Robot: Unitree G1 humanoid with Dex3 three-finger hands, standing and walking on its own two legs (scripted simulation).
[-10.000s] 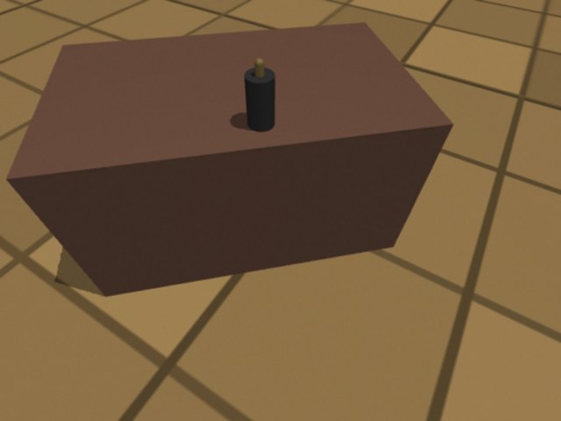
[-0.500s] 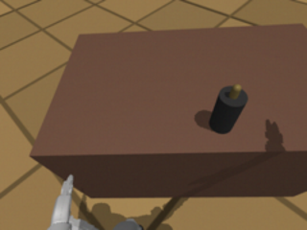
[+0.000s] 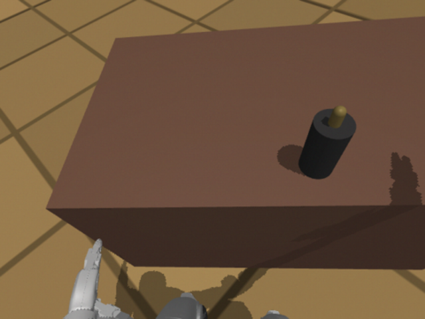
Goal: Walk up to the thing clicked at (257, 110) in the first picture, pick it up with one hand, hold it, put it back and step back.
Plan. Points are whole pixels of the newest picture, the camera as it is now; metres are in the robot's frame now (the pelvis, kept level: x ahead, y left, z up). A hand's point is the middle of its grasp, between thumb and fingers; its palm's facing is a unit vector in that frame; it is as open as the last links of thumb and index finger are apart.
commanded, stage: go down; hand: right
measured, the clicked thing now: (326, 140) +0.47 -0.19 +0.01
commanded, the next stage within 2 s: approach in 0.88 s
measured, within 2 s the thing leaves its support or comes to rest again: neither
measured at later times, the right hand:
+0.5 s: hand out of the picture +0.39 -0.39 +0.11, palm faces +0.22 +0.98 -0.02, open 17.6 cm
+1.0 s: hand out of the picture +0.38 -0.39 +0.10, palm faces +0.22 +0.98 -0.01, open 17.6 cm
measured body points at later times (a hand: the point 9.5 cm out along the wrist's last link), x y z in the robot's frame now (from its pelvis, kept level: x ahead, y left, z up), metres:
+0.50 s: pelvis +0.00 +0.00 -0.01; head +0.08 -0.04 +0.43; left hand +0.15 +0.26 -0.06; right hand +0.37 -0.44 +0.11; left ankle +0.06 +0.14 -0.70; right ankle -0.01 -0.12 -0.70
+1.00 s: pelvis +0.00 +0.00 -0.01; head +0.08 -0.03 +0.43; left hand +0.15 +0.27 -0.05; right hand +0.36 -0.44 +0.11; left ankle +0.06 +0.14 -0.70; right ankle -0.01 -0.12 -0.70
